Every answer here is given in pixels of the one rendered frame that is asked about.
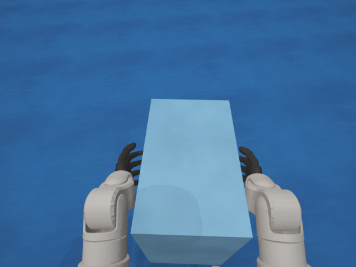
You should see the robot left hand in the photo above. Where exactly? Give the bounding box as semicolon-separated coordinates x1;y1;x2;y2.
115;142;143;186

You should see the robot right forearm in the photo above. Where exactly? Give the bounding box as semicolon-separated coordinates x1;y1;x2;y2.
244;173;311;267

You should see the carton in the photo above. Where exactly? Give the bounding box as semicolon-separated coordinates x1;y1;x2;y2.
130;99;253;265

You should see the robot right hand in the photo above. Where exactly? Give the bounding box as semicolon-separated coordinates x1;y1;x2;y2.
239;146;263;182

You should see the robot left forearm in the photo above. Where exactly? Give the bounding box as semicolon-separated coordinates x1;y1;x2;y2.
78;170;136;267

